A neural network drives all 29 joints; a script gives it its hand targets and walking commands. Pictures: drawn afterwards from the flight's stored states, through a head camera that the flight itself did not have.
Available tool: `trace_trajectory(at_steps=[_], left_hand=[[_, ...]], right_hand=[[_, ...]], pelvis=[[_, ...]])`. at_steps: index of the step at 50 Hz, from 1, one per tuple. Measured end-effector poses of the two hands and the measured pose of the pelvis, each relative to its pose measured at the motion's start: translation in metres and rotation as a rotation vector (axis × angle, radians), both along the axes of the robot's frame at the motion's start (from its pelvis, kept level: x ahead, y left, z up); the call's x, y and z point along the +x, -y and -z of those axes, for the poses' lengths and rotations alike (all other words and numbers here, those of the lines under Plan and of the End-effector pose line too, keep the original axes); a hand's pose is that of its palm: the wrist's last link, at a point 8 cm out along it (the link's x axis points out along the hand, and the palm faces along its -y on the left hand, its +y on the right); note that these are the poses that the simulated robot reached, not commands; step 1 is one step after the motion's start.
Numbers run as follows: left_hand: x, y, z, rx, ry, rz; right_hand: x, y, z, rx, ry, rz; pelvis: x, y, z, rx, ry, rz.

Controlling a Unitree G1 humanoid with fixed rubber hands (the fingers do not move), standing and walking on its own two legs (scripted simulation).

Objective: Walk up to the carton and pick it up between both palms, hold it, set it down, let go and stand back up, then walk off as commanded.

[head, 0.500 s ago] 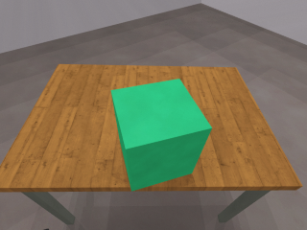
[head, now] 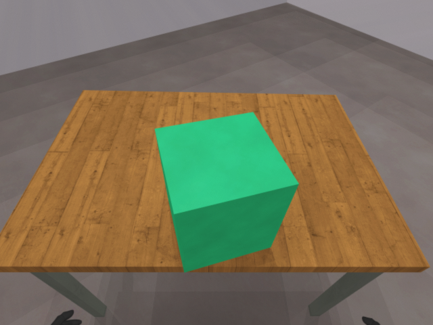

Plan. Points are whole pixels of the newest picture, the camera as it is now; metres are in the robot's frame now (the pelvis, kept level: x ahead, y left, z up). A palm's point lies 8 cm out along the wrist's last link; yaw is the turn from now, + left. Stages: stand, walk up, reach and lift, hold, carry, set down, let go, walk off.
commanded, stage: walk up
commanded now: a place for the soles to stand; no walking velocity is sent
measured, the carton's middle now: (218, 193) +0.39 +0.00 +0.01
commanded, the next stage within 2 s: reach and lift in 0.02 s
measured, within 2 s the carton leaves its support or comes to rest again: neither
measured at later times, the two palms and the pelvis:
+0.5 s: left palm (76, 318) +0.17 +0.26 -0.07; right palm out of the picture +0.13 -0.31 -0.06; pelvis -0.01 -0.01 -0.01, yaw +0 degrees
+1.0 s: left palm (89, 314) +0.16 +0.22 -0.04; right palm out of the picture +0.13 -0.29 -0.03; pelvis -0.01 +0.00 +0.00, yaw -2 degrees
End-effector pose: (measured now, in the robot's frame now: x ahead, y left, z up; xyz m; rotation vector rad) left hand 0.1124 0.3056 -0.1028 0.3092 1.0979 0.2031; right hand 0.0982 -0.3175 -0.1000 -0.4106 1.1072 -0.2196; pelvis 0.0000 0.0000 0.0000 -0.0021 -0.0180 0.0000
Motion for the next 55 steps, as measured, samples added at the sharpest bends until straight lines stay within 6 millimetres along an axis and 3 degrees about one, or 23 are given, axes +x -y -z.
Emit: trace_trajectory(at_steps=[4, 10, 15, 22, 29, 43, 55], left_hand=[[0.004, -0.001, 0.000, 0.029, -0.035, -0.015], [0.053, 0.019, -0.008, 0.053, 0.000, 0.025], [0.076, 0.039, -0.023, 0.027, 0.104, 0.041], [0.062, 0.046, -0.026, 0.004, 0.128, 0.009], [0.049, 0.056, -0.035, -0.028, 0.186, -0.006], [0.047, 0.071, -0.058, -0.041, 0.337, -0.003], [0.054, 0.094, -0.066, -0.080, 0.466, -0.011]], right_hand=[[0.005, 0.001, 0.002, 0.018, 0.046, 0.004], [0.034, -0.008, -0.001, 0.082, 0.190, -0.023], [0.039, -0.007, -0.017, 0.079, 0.243, -0.045], [0.037, -0.003, -0.037, 0.079, 0.276, -0.055], [0.037, -0.016, -0.043, 0.137, 0.318, -0.059], [0.030, -0.029, -0.054, 0.200, 0.395, -0.087], [0.045, -0.032, -0.073, 0.246, 0.485, -0.129]], pelvis=[[-0.004, 0.002, 0.004, 0.001, -0.008, -0.004], [-0.011, 0.007, 0.016, -0.008, 0.017, 0.004], [-0.008, 0.010, 0.014, -0.012, 0.047, 0.005], [-0.005, 0.010, 0.008, -0.005, 0.072, 0.005], [-0.007, 0.005, 0.004, -0.004, 0.064, 0.015], [-0.009, -0.005, -0.001, 0.003, 0.057, 0.028], [-0.004, -0.003, -0.002, 0.003, 0.045, 0.041]])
